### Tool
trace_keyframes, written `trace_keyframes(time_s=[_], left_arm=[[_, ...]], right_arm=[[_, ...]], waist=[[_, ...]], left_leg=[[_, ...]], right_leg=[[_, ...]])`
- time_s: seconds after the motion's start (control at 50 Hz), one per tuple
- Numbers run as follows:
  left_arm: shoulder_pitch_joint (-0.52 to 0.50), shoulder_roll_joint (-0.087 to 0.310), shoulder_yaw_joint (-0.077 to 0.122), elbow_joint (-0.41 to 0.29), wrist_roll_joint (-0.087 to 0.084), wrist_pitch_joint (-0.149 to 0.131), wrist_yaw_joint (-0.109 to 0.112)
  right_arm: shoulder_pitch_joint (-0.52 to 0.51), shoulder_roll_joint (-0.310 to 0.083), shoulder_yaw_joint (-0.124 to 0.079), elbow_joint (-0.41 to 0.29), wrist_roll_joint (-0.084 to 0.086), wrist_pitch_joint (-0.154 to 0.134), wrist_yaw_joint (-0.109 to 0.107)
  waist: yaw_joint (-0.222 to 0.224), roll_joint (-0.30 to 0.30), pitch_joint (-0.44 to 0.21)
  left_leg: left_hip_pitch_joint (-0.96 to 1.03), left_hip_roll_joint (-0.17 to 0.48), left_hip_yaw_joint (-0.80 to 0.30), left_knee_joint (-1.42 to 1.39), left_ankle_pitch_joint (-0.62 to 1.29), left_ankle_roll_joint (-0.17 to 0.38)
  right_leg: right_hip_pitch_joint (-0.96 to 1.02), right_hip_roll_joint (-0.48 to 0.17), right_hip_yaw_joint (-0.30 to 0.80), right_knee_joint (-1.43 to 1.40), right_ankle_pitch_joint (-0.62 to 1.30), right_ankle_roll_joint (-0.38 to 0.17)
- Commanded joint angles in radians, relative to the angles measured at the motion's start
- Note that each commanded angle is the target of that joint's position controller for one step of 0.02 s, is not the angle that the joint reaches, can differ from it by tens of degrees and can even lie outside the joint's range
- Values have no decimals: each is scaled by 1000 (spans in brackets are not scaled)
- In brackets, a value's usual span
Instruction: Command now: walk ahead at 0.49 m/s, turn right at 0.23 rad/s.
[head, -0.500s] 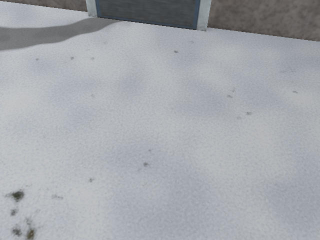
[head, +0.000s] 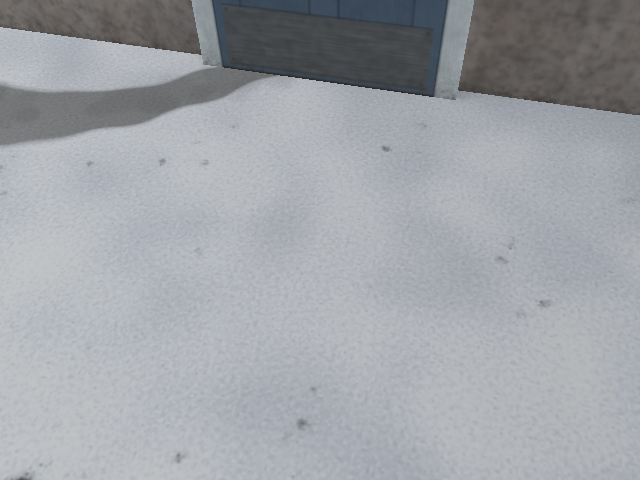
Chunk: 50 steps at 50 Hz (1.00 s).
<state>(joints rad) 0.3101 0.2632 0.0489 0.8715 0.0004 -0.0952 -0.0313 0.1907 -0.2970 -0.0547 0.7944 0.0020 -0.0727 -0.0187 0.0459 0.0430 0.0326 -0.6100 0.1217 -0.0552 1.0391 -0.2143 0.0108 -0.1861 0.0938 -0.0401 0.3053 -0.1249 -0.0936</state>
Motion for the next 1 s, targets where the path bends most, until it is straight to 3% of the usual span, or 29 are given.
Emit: trace_keyframes(time_s=[0.02, 0.1, 0.16, 0.22, 0.24, 0.26, 0.28, 0.3, 0.32, 0.34, 0.36, 0.4, 0.5, 0.58, 0.64, 0.66, 0.68, 0.7, 0.72, 0.74, 0.76, 0.78, 0.8, 0.82, 0.84, 0.88, 0.92, 1.0], left_arm=[[-60, 155, 33, -72, -8, -17, 19], [20, 189, 42, -46, -15, 11, 37], [65, 187, 45, -35, -24, 40, 46], [23, 187, 51, -62, -26, 60, 62], [-2, 165, 45, -78, -25, 63, 64], [-3, 107, 27, -112, -8, 60, 62], [198, 24, 6, -94, 4, 56, 57], [254, 119, 18, -89, -24, 60, 56], [160, 182, 42, -97, -37, 78, 64], [85, 186, 49, -115, -35, 99, 72], [62, 183, 56, -122, -28, 122, 79], [70, 138, 52, -140, -23, 151, 82], [-6, 97, 40, -203, -11, 153, 68], [-51, 120, 43, -239, -12, 158, 43], [-24, 129, 54, -241, -10, 161, 27], [4, 144, 64, -229, -5, 161, 30], [34, 202, 84, -228, -3, 160, 40], [17, 313, 101, -267, -5, 159, 60], [23, 315, 96, -287, 35, 133, 48], [-21, 290, 89, -286, 41, 110, 42], [-84, 263, 84, -291, 20, 99, 46], [-124, 222, 71, -300, 2, 97, 50], [-122, 204, 63, -298, -10, 98, 56], [-99, 187, 56, -297, -12, 97, 60], [-99, 178, 52, -302, -7, 96, 64], [-89, 185, 53, -306, 0, 94, 73], [-75, 209, 64, -306, -3, 98, 78], [-78, 231, 74, -321, -6, 111, 70]], right_arm=[[-12, -51, -10, -65, -13, -8, -4], [-155, -23, 3, -100, -14, -27, 9], [-208, -45, -2, -125, -4, -26, 19], [-145, -101, -21, -113, -10, -33, 22], [-72, -122, -30, -92, -16, -40, 17], [29, -182, -42, -86, -39, -44, 8], [40, -205, -42, -100, -46, -23, 0], [53, -165, -39, -104, -20, -2, 11], [6, -104, -24, -122, -14, 10, 9], [-50, -79, -15, -122, -11, 20, 5], [-98, -66, -8, -123, -15, 29, 3], [-151, -87, -16, -113, -34, 35, 0], [-158, -112, -31, -87, -21, 37, -17], [-154, -153, -46, -71, -8, 54, -12], [-161, -167, -52, -57, 17, 66, -7], [-129, -143, -49, -41, 22, 71, -6], [-79, -96, -40, -22, 13, 78, 0], [-74, -48, -23, -63, -38, 81, 7], [-190, -93, -39, -95, -28, 75, -4], [-203, -115, -48, -96, -3, 77, -11], [-168, -118, -54, -79, 0, 80, -20], [-145, -125, -60, -55, -10, 83, -29], [-116, -126, -62, -48, -18, 81, -27], [-108, -121, -63, -49, -13, 73, -18], [-128, -113, -62, -56, -5, 68, -14], [-167, -99, -57, -68, -2, 58, -13], [-176, -85, -49, -74, -6, 50, -9], [-169, -89, -45, -78, 2, 46, 4]], waist=[[-43, -72, 25], [6, -76, 15], [17, -111, -20], [-32, -146, -70], [-72, -132, -109], [-100, -37, -240], [-25, 210, -367], [-42, 237, -461], [-59, 124, -349], [-54, 71, -251], [-38, 65, -185], [-7, 112, -116], [-25, 86, -135], [-36, 96, -134], [-3, 87, -127], [2, 56, -127], [-5, -97, -99], [-51, -405, -69], [30, -308, -113], [4, -222, -89], [-32, -179, -75], [-45, -157, -84], [-56, -164, -109], [-54, -170, -127], [-48, -177, -105], [-37, -177, -75], [-29, -181, -88], [-22, -189, -92]], left_leg=[[-44, 25, -28, -166, 154, -37], [86, -68, 16, -430, 313, -63], [120, -109, -3, -506, 296, -58], [220, -117, -28, -599, 236, -22], [339, -97, -16, -668, 322, 6], [585, 57, -122, -616, 605, 70], [892, 318, -358, -515, 962, 219], [885, 374, -493, -573, 707, 276], [790, 299, -403, -621, 510, 243], [676, 243, -305, -655, 395, 210], [559, 206, -237, -691, 314, 202], [367, 147, -110, -770, 226, 203], [379, 180, -2, -794, 256, 237], [395, 207, 42, -782, 216, 222], [399, 202, 82, -700, 154, 158], [359, 170, 117, -629, 86, 107], [240, 89, 201, -443, -53, 17], [-47, -68, 255, -120, -444, -94], [-83, -117, 62, 57, -474, -85], [-92, -99, 19, 109, -376, -64], [-98, -85, 3, 97, -275, -52], [-89, -77, -4, 95, -217, -56], [-62, -81, 3, 100, -154, -61], [-52, -86, 5, 88, -101, -60], [-66, -92, 1, 49, -68, -62], [-69, -106, -12, -74, -46, -70], [-22, -121, -21, -189, -52, -84], [93, -147, -28, -302, -106, -91]], right_leg=[[-51, -274, 279, -221, -28, -169], [-55, -213, 178, -114, 273, -111], [19, -228, 227, -6, 319, -92], [78, -235, 316, 137, 296, -51], [52, -188, 302, 234, 272, -17], [-68, -113, 264, 455, 73, 25], [-350, 17, 174, 742, -604, 90], [-420, -35, 184, 894, -615, 106], [-472, -76, 169, 959, -527, 130], [-494, -104, 137, 958, -458, 152], [-471, -131, 131, 950, -413, 169], [-358, -139, 87, 903, -336, 182], [-284, -172, 60, 678, -241, 166], [-192, -165, 18, 523, -217, 128], [-84, -134, -27, 310, -135, 75], [-8, -109, -23, 232, -85, 45], [83, -182, 124, 99, 89, -11], [168, -437, 492, 63, 383, -161], [58, -481, 566, 5, 309, -273], [38, -424, 480, -8, 217, -230], [31, -372, 415, 1, 155, -167], [35, -343, 380, 12, 150, -128], [29, -316, 361, 2, 63, -119], [40, -296, 371, -24, -99, -117], [49, -290, 384, -40, -145, -119], [74, -282, 387, -30, -52, -118], [93, -273, 383, 5, 51, -121], [33, -271, 440, 44, 117, -147]])
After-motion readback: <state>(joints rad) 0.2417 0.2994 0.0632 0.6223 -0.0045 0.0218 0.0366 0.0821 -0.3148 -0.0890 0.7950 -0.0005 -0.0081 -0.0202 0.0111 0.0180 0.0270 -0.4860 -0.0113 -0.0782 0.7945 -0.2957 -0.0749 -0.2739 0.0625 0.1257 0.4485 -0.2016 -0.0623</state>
